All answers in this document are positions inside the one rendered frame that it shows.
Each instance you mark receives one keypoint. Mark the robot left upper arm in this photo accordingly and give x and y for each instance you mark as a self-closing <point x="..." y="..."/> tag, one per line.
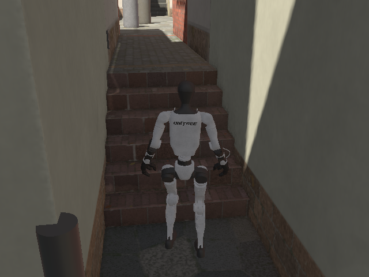
<point x="159" y="128"/>

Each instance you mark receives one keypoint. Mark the robot left foot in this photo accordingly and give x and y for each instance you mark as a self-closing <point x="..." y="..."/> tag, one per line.
<point x="169" y="243"/>

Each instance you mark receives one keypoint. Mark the robot right hand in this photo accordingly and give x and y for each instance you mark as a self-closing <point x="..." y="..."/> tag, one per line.
<point x="219" y="167"/>

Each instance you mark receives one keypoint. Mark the robot left hand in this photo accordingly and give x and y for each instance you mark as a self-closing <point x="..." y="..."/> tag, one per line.
<point x="147" y="166"/>

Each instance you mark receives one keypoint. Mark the robot right upper arm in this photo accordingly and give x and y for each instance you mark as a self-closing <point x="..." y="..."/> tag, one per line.
<point x="207" y="119"/>

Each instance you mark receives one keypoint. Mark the left robot forearm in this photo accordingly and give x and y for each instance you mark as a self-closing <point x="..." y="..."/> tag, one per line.
<point x="150" y="152"/>

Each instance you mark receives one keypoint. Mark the right robot forearm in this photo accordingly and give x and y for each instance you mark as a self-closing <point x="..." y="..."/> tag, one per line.
<point x="220" y="155"/>

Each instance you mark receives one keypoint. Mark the left robot thigh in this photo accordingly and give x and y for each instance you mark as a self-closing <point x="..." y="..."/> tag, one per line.
<point x="168" y="177"/>

